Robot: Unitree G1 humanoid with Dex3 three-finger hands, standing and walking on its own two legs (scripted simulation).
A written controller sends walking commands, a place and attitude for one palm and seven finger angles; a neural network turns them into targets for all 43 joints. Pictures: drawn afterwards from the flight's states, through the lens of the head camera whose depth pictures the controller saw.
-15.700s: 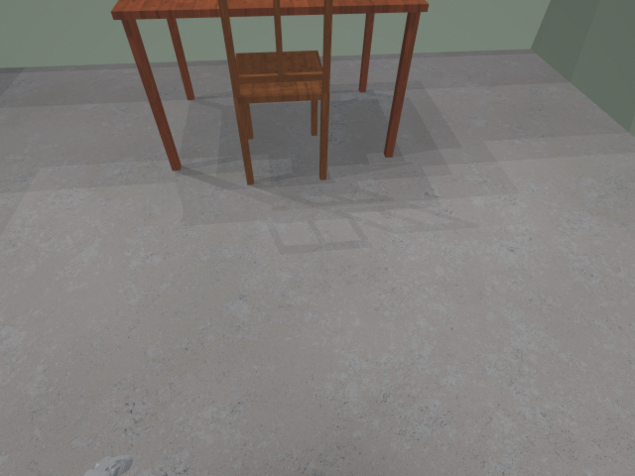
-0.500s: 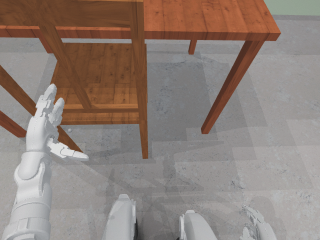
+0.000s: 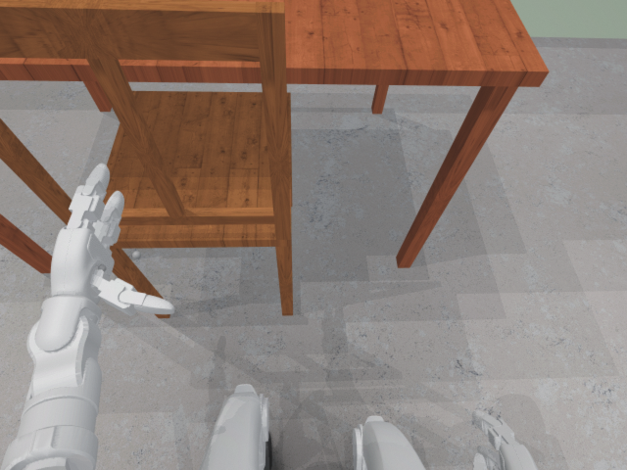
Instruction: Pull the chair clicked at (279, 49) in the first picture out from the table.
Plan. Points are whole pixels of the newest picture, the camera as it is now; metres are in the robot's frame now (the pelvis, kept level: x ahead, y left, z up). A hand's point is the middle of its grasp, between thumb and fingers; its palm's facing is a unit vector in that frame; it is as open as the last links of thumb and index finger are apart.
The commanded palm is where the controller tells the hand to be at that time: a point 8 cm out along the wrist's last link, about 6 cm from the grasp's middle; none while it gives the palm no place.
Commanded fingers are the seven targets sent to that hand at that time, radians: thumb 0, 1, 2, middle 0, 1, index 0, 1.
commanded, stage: aim the fingers beside a spindle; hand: left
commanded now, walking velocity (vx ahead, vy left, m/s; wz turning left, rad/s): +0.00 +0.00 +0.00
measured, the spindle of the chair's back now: (148, 152) +0.52 +0.25 +0.05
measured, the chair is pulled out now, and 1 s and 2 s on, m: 0.00 0.00 0.00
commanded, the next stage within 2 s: push the fingers through the gap in 1.70 s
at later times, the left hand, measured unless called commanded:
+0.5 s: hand (149, 257) +0.37 +0.22 +0.02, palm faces +0.04 -1.00 -0.04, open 16.9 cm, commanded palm +0.35 +0.27 +0.03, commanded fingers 0.00 -0.50 0.30 -0.06 -0.08 -0.06 -0.08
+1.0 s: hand (146, 259) +0.36 +0.23 +0.02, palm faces +0.07 -1.00 -0.04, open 16.9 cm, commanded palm +0.35 +0.27 +0.03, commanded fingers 0.00 -0.50 0.30 -0.06 -0.08 -0.06 -0.08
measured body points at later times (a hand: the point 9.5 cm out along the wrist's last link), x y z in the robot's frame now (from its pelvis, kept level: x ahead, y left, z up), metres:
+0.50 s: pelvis +0.00 +0.00 +0.00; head +0.12 +0.01 +0.43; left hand +0.36 +0.28 +0.02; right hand +0.13 -0.26 -0.11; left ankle +0.08 +0.12 -0.62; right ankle -0.01 -0.13 -0.62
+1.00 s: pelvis +0.00 +0.00 +0.00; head +0.12 +0.02 +0.44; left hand +0.35 +0.28 +0.03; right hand +0.14 -0.25 -0.11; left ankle +0.08 +0.12 -0.62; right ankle -0.01 -0.13 -0.62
